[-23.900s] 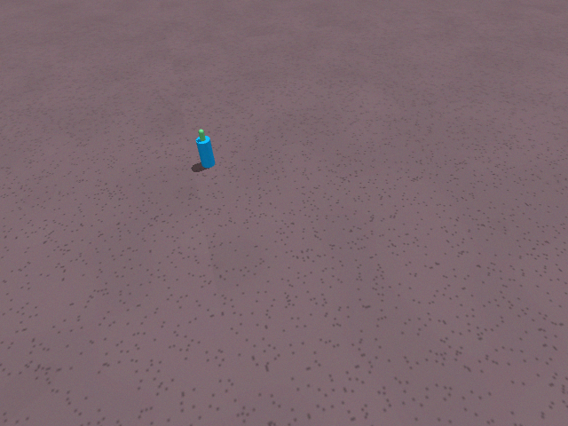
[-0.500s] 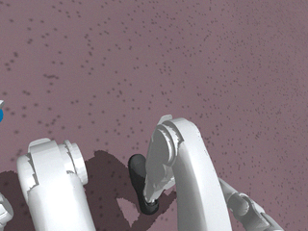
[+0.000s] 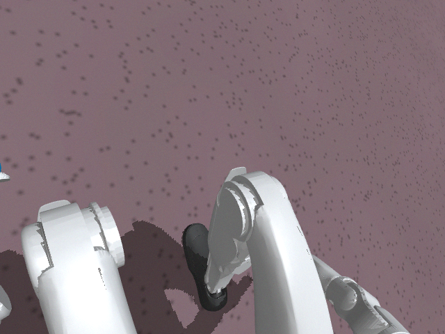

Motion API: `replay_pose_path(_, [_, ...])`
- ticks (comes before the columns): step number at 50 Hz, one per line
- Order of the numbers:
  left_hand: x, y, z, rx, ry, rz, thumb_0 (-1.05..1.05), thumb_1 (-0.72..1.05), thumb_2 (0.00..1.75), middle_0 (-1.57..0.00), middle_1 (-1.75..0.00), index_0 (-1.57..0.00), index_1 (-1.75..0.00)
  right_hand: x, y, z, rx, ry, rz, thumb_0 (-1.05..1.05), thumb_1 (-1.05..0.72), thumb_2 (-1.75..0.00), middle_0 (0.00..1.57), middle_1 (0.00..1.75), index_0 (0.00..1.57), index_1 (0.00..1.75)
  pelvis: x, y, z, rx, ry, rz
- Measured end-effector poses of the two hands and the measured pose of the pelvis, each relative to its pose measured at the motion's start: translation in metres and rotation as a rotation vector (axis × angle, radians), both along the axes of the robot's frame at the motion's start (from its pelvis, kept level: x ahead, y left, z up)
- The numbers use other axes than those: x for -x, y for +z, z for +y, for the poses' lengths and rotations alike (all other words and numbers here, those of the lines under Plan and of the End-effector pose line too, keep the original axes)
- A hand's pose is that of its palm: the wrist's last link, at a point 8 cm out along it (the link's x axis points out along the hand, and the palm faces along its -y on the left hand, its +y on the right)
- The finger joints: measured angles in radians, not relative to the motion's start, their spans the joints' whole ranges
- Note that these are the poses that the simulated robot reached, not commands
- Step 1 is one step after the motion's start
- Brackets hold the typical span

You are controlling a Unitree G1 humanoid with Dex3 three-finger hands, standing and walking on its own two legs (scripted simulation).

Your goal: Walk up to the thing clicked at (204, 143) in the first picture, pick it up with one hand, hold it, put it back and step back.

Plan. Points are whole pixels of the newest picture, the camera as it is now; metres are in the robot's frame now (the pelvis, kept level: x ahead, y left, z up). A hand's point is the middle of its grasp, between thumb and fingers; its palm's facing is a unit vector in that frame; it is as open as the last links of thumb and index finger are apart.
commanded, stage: withdraw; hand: left
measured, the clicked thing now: out of the picture +0.43 +0.31 -0.17
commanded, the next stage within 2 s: rise in 0.20 s
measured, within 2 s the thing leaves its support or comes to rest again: neither
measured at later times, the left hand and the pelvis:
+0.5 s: hand out of the picture +0.41 +0.40 -0.03, palm faces +0.42 -0.87 -0.24, open 17.4 cm; pelvis +0.01 -0.01 +0.04, yaw +5 degrees
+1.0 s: hand out of the picture +0.29 +0.33 +0.14, palm faces +0.32 -0.82 -0.47, open 17.6 cm; pelvis +0.04 -0.02 +0.23, yaw +11 degrees
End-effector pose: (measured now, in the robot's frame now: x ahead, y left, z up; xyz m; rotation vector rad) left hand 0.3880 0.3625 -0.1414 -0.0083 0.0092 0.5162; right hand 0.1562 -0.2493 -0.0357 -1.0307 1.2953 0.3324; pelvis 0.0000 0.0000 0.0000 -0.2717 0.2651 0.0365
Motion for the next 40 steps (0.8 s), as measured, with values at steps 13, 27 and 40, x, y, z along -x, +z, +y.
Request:
replay_pose_path(13, [0.008,0.073,0.051,-0.065,-0.017,-0.044,-0.01,-0.61,0.03,-0.08,-0.05,-0.09,-0.06,0.002,0.001,-0.005,-0.038,-0.131,-0.029,0.00,-0.91,-0.90,0.20,0.30,0.21,0.30,-0.006,0.014,-0.002,-0.018,0.025,0.085])
replay_pose_path(27, [0.027,0.142,0.084,-0.174,-0.025,0.312,-0.01,-0.54,0.03,-0.07,-0.07,-0.09,-0.06,-0.001,0.000,-0.004,-0.176,-0.389,-0.093,0.00,-0.94,-0.91,0.20,0.30,0.20,0.31,-0.009,0.047,-0.007,-0.077,0.062,0.217])
replay_pose_path(40, [0.099,0.233,0.059,-0.276,0.007,0.647,-0.01,-0.58,0.03,-0.05,-0.05,-0.06,-0.05,-0.021,0.047,0.004,-0.293,-0.530,-0.126,0.01,-0.91,-0.91,0.20,0.30,0.20,0.31,-0.015,0.132,-0.012,-0.138,0.084,0.325])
